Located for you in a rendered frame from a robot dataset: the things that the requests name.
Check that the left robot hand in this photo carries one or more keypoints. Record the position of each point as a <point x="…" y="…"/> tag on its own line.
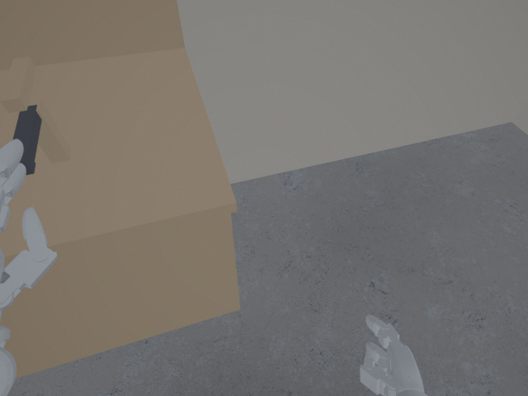
<point x="27" y="267"/>

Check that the right robot hand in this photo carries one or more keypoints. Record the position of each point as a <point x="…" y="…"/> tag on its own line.
<point x="397" y="369"/>

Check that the tap lever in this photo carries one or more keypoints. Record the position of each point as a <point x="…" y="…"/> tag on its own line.
<point x="28" y="131"/>

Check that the left robot forearm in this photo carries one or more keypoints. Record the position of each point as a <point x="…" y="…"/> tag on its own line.
<point x="8" y="366"/>

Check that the counter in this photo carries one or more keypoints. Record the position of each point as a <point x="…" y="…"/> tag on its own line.
<point x="129" y="183"/>

